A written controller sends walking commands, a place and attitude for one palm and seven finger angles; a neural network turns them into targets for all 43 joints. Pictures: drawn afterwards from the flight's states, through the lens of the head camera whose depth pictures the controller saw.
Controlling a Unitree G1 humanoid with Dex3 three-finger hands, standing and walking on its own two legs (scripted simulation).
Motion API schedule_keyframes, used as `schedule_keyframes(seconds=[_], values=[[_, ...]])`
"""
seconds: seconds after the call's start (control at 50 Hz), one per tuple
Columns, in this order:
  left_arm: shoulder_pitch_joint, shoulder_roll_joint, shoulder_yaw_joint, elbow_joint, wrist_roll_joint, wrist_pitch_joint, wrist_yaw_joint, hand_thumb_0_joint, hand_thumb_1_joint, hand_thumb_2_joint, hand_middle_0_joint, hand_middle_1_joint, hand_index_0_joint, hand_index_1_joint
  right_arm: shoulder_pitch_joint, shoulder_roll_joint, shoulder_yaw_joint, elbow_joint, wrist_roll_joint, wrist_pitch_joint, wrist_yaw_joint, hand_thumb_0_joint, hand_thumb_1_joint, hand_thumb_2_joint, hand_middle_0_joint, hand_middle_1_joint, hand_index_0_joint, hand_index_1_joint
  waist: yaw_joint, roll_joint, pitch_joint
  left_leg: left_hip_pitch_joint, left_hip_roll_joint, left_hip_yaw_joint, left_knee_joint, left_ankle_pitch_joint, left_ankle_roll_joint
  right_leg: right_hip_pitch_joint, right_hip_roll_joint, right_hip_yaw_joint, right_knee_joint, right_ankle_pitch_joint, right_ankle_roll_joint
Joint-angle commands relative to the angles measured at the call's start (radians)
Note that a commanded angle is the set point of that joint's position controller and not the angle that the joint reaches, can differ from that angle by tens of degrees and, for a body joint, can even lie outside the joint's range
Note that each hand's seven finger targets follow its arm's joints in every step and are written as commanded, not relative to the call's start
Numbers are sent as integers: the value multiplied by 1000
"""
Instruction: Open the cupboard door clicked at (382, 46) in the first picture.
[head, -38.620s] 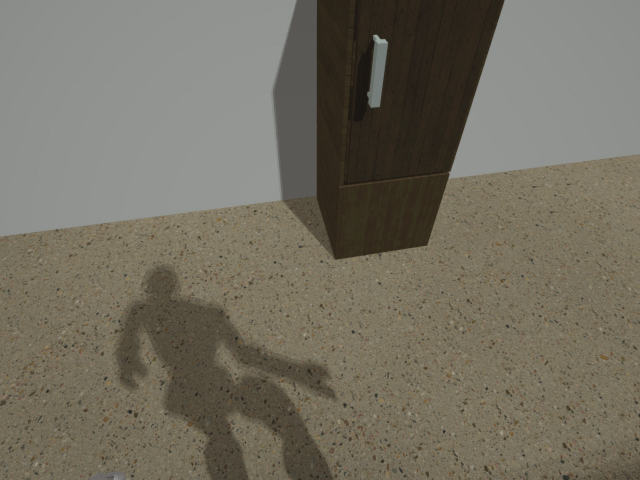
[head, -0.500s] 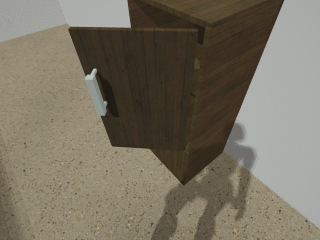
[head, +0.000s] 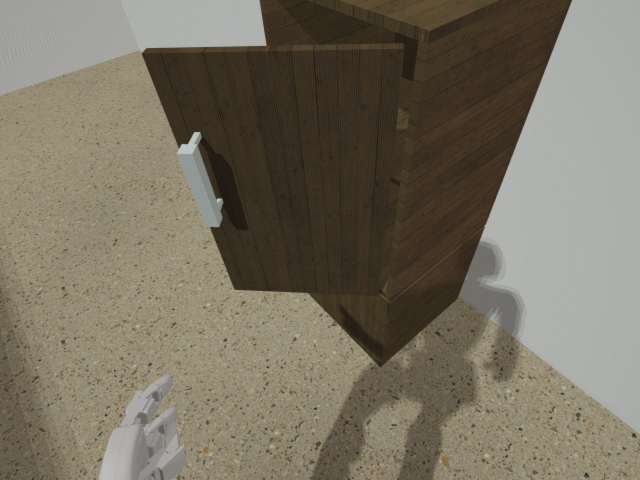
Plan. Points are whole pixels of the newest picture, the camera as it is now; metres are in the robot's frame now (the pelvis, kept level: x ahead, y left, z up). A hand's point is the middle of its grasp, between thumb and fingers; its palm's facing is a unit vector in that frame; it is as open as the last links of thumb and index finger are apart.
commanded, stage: raise the hand with hooked fingers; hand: left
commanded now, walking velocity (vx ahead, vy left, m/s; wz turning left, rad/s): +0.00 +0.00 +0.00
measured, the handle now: (205, 180) +0.58 +0.22 +0.05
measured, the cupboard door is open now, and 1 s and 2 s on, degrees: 46 46 46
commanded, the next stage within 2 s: move the hooked fingers beside the handle in 1.92 s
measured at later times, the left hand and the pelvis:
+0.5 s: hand (155, 440) +0.18 +0.21 -0.01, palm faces -0.08 -1.00 -0.04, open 10.1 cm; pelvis -0.04 +0.03 -0.07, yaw +0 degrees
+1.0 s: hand (108, 387) +0.23 +0.26 +0.03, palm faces -0.02 -1.00 -0.07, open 13.0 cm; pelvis -0.03 +0.05 -0.04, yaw -1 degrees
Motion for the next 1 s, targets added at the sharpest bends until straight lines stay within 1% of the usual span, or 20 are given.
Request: schedule_keyframes(seconds=[0.0, 0.04, 0.06, 0.08, 0.12, 0.16, 0.18, 0.24, 0.26, 0.32, 0.34, 0.38, 0.46, 0.5, 0.58, 0.66, 0.7, 0.78, 0.84, 0.98], values=[[173, -45, 25, -58, -46, -289, -180, 0, 667, 800, -217, -450, -217, -450, -156, -101, -58, -287, -17, -109, 41, 0, -900, -900, 200, 300, 200, 300, 78, -320, -62, -250, -64, -24, 162, 66, 29, -178, -30, 106, 54, 88, 63], [167, 3, 82, -67, -74, -437, -300, 0, 620, 780, -220, -480, -220, -480, -184, -106, -69, -330, -16, -100, 69, 0, -900, -900, 200, 300, 200, 300, 86, -293, -103, -383, -75, -17, 264, 35, 15, -196, -43, 149, 153, 135, 58], [156, 71, 142, -46, -72, -492, -367, 0, 597, 770, -222, -495, -222, -495, -182, -117, -76, -350, -16, -89, 85, 0, -900, -900, 200, 300, 200, 300, 97, -208, -124, -412, -78, -17, 319, 44, 10, -204, -53, 179, 209, 170, 42], [119, 118, 184, -105, -75, -513, -391, 0, 573, 760, -223, -510, -223, -510, -196, -121, -81, -386, -13, -76, 88, 0, -900, -900, 200, 300, 200, 300, 107, -169, -194, -438, -83, 2, 350, 47, 19, -197, -60, 195, 237, 161, 37], [98, 108, 172, -203, -90, -454, -400, 0, 527, 740, -227, -540, -227, -540, -236, -115, -76, -468, -1, -41, 84, 0, -900, -900, 200, 300, 200, 300, 115, -96, -245, -445, -94, 31, 372, 19, 32, -206, -54, 208, 238, 70, 33], [1, 106, 153, -310, -99, -380, -367, 0, 480, 720, -230, -570, -230, -570, -232, -108, -67, -515, 8, -10, 72, 0, -900, -900, 200, 300, 200, 300, 93, -89, -228, -435, -82, 11, 358, -50, 42, -282, -26, 179, 226, -90, 27], [-46, 99, 131, -390, -93, -363, -341, 0, 457, 710, -232, -585, -232, -585, -233, -111, -63, -545, 7, -2, 65, 0, -900, -900, 200, 300, 200, 300, 73, -48, -203, -433, -74, 6, 360, -76, 47, -332, -17, 167, 229, -133, 29], [-118, 116, 115, -603, -55, -364, -262, 0, 387, 680, -237, -630, -237, -630, -147, -95, -49, -543, -5, 12, 48, 0, -900, -900, 200, 300, 200, 300, 31, 31, -292, -342, -45, -31, 373, 15, 59, -342, 8, 111, 284, 25, 24], [-195, 128, 94, -660, -49, -369, -257, 0, 363, 670, -238, -645, -238, -645, -132, -103, -38, -537, -12, 14, 41, 0, -900, -900, 200, 300, 200, 300, -2, 8, -287, -341, -38, -46, 389, 22, 63, -366, 18, 99, 303, 44, 26], [-201, 95, 42, -619, -36, -361, -272, 0, 293, 640, -243, -690, -243, -690, -118, -102, -18, -505, -14, -1, 31, 0, -900, -900, 200, 300, 200, 300, -28, 50, -258, -331, -27, -73, 388, 15, 58, -423, 25, 69, 304, 31, 26], [-202, 115, 58, -584, -41, -343, -283, 0, 270, 630, -245, -705, -245, -705, -116, -107, -14, -496, -11, -5, 27, 0, -900, -900, 200, 300, 200, 300, -31, 31, -245, -344, -25, -80, 378, -17, 54, -425, 28, 63, 293, -5, 28], [-198, 138, 77, -507, -53, -284, -319, 0, 223, 610, -248, -735, -248, -735, -127, -115, -3, -490, -3, -6, 20, 0, -900, -900, 200, 300, 200, 300, -24, 6, -219, -372, -29, -89, 355, -70, 53, -411, 32, 60, 269, -63, 28], [-129, 185, 163, -464, -84, -162, -336, 0, 130, 570, -255, -795, -255, -795, -150, -110, 6, -497, 6, -8, 12, 0, -900, -900, 200, 300, 200, 300, 35, 11, -287, -335, -36, -95, 285, -48, 48, -303, 30, 41, 242, -56, 24], [-113, 197, 209, -485, -101, -139, -319, 0, 83, 550, -258, -825, -258, -825, -155, -100, 7, -497, 8, -7, 12, 0, -900, -900, 200, 300, 200, 300, 48, -18, -302, -321, -34, -90, 262, -24, 45, -268, 26, 35, 224, -41, 29], [-175, 221, 239, -494, -110, -170, -293, 0, -10, 510, -265, -885, -265, -885, -151, -104, 13, -481, 3, -19, 11, 0, -900, -900, 200, 300, 200, 300, 44, -6, -242, -320, -32, -91, 232, -43, 40, -279, 26, 32, 205, -76, 26], [-226, 219, 219, -455, -111, -208, -301, 0, -103, 470, -272, -945, -272, -945, -128, -124, 12, -465, 5, -43, 12, 0, -900, -900, 200, 300, 200, 300, 20, -15, -195, -304, -28, -98, 206, -94, 40, -303, 28, 27, 191, -110, 25], [-239, 235, 230, -455, -110, -216, -312, 0, -150, 450, -275, -975, -275, -975, -108, -133, 6, -458, 7, -54, 10, 0, -900, -900, 200, 300, 200, 300, 19, 10, -231, -275, -30, -90, 201, -79, 41, -288, 23, 33, 183, -92, 27], [-283, 269, 266, -419, -124, -197, -335, 0, -243, 410, -282, -1035, -282, -1035, -98, -146, 5, -450, 13, -59, 7, 0, -900, -900, 200, 300, 200, 300, 21, 4, -219, -252, -31, -93, 178, -44, 39, -254, 25, 32, 165, -51, 27], [-298, 294, 301, -412, -131, -188, -345, 0, -313, 380, -287, -1080, -287, -1080, -93, -147, 4, -443, 15, -60, 4, 0, -900, -900, 200, 300, 200, 300, 31, 54, -232, -214, -31, -82, 170, 16, 36, -220, 24, 36, 153, 3, 25], [-408, 345, 351, -311, -154, -148, -393, 0, -477, 310, -298, -1185, -298, -1185, -88, -156, 14, -433, 15, -45, -2, 0, -900, -900, 200, 300, 200, 300, 24, 34, -198, -177, -34, -74, 149, 72, 37, -174, 30, 40, 116, 86, 26]])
